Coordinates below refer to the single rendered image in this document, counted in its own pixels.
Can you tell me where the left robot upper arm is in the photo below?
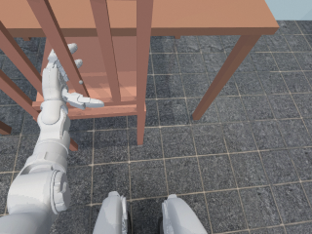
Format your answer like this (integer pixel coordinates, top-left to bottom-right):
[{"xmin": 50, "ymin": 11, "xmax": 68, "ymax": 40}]
[{"xmin": 0, "ymin": 170, "xmax": 71, "ymax": 234}]

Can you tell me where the robot left thigh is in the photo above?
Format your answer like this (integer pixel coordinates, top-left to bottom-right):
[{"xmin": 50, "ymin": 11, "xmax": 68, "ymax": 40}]
[{"xmin": 93, "ymin": 195, "xmax": 128, "ymax": 234}]

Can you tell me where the table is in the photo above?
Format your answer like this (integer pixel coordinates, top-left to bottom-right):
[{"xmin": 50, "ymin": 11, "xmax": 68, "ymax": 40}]
[{"xmin": 0, "ymin": 0, "xmax": 280, "ymax": 135}]

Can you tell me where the right robot shin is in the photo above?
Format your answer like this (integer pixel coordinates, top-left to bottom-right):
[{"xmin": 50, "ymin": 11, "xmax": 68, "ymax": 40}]
[{"xmin": 163, "ymin": 194, "xmax": 177, "ymax": 234}]

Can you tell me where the robot left forearm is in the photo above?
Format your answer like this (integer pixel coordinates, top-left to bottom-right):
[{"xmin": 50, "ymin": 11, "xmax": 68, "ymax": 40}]
[{"xmin": 7, "ymin": 99, "xmax": 71, "ymax": 214}]

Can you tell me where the chair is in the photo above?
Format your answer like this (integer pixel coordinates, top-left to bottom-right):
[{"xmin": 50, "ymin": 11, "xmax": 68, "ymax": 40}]
[{"xmin": 0, "ymin": 0, "xmax": 154, "ymax": 151}]

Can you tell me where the robot left hand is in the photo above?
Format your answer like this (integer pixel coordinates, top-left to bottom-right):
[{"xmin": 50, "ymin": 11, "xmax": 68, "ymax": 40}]
[{"xmin": 42, "ymin": 43, "xmax": 104, "ymax": 110}]

